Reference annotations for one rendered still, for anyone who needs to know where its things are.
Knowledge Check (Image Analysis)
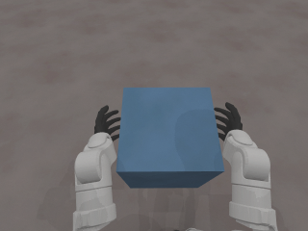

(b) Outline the right robot hand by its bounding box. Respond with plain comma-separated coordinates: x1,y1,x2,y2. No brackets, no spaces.
214,102,243,141

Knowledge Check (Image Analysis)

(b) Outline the left robot hand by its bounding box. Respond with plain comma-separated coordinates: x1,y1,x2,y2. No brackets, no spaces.
94,105,121,141

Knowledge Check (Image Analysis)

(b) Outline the carton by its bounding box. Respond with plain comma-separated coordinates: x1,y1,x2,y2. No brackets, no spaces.
116,87,225,189

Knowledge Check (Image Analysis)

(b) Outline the right robot forearm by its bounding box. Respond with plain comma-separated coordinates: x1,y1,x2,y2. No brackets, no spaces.
222,129,278,231

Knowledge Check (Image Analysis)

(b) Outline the left robot forearm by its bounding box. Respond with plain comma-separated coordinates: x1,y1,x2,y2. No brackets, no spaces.
72,132,117,231

